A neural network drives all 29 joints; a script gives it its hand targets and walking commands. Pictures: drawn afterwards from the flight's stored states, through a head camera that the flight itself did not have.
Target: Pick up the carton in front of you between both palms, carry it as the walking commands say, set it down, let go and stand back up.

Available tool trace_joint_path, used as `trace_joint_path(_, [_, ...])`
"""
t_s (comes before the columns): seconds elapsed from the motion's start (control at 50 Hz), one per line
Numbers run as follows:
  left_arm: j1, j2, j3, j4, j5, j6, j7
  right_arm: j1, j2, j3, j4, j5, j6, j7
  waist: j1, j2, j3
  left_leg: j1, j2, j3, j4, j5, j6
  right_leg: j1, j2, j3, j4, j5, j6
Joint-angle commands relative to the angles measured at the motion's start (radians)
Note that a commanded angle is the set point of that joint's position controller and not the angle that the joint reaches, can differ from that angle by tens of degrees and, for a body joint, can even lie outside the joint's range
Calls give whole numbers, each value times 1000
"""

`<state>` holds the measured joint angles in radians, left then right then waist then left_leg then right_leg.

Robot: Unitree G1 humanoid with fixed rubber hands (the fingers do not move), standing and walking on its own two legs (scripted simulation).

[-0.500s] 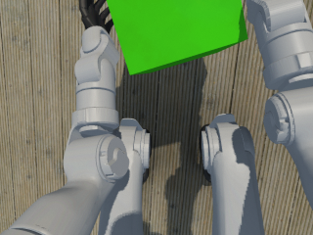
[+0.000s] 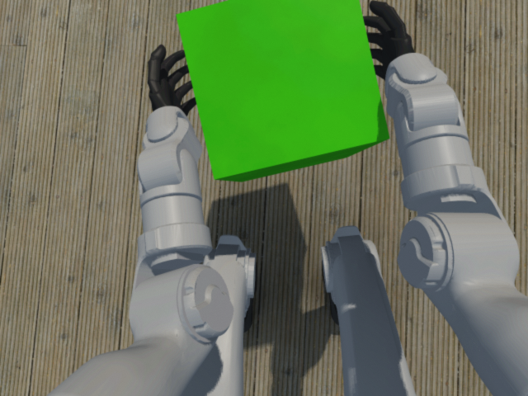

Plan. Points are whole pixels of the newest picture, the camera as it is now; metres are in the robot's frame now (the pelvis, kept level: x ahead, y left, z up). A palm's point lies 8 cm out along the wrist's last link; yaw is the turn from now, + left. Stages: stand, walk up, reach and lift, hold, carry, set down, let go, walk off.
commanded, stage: reach and lift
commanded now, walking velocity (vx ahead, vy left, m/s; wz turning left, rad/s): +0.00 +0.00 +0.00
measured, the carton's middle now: (281, 103) +0.51 -0.02 -0.14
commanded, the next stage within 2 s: none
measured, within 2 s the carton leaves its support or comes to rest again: neither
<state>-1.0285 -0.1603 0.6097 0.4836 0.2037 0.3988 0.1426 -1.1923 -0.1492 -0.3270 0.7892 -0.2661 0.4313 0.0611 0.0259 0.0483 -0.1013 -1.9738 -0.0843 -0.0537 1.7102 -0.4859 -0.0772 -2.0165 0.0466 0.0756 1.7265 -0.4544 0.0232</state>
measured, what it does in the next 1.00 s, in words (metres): rises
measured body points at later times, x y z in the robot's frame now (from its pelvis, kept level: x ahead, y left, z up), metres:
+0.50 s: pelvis +0.05 +0.00 +0.13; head +0.20 -0.03 +0.55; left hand +0.46 +0.13 +0.10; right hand +0.47 -0.17 +0.09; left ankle +0.11 +0.14 -0.47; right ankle +0.12 -0.12 -0.47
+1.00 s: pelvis +0.09 +0.01 +0.25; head +0.12 +0.00 +0.70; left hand +0.43 +0.14 +0.25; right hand +0.41 -0.16 +0.24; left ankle +0.11 +0.14 -0.47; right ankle +0.12 -0.12 -0.47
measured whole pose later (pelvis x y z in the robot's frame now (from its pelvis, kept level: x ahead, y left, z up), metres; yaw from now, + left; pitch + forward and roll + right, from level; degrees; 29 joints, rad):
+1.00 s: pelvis +0.09 +0.01 +0.25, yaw -3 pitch +10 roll +0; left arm -0.37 -0.18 0.35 0.46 0.26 0.43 0.04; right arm -0.35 0.14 -0.30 0.47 -0.26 0.47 -0.01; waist 0.00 0.02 -0.12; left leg -0.55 -0.03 -0.08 0.68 -0.30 -0.01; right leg -0.57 0.02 0.07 0.66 -0.27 0.02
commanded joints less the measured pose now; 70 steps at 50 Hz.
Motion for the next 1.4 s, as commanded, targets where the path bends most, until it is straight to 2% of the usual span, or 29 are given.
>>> trace_joint_path(0.0, [-723,-981,-690,79,-198,16,-296,-520,1125,435,-83,215,-32,233,-32,-120,-1200,533,-115,166,-187,185,15,837,109,-140,-215,230,-18])
trace_joint_path(0.18, [-497,-1018,-722,128,-186,3,-324,-346,1220,487,-106,228,-44,202,-8,-143,-1043,606,-111,134,-318,195,27,965,114,-109,-349,255,-5])
trace_joint_path(0.36, [-326,-1033,-715,172,-150,-11,-341,-193,1255,462,-106,186,-64,180,-14,-104,-886,757,-104,97,-491,178,37,1104,111,-76,-518,236,-17])
trace_joint_path(0.54, [-156,-1053,-747,170,-124,-16,-349,-58,1285,499,-168,180,-72,180,-15,-76,-776,975,-87,55,-674,215,53,1289,98,-49,-692,263,-25])
trace_joint_path(0.82, [120,-1058,-816,128,-100,10,-365,191,1276,567,-270,177,-50,189,-26,-59,-548,1398,-45,-10,-993,379,65,1601,72,-14,-995,392,-30])
trace_joint_path(1.02, [314,-1056,-875,55,-120,91,-376,342,1251,640,-408,219,34,182,-28,-39,-367,1710,-18,-30,-1212,517,65,1833,59,-14,-1214,488,-19])
trace_joint_path(1.1, [354,-1030,-877,14,-126,140,-381,382,1232,646,-458,222,90,180,-30,-35,-253,1780,-8,-31,-1292,502,64,1896,54,-17,-1296,458,-20])
trace_joint_path(1.18, [349,-995,-825,24,-103,178,-391,391,1226,584,-433,196,131,187,-35,-31,-124,1782,-2,-29,-1343,375,69,1898,52,-19,-1345,344,-26])
trace_joint_path(1.26, [275,-993,-767,54,-79,181,-403,320,1220,527,-391,173,137,203,-29,-25,-68,1758,4,-21,-1355,265,77,1892,47,-28,-1349,246,-32])
trace_joint_path(1.38, [184,-1018,-788,31,-94,173,-413,233,1253,549,-414,185,129,209,-29,-35,-145,1791,2,-14,-1342,284,80,1928,44,-29,-1339,260,-28])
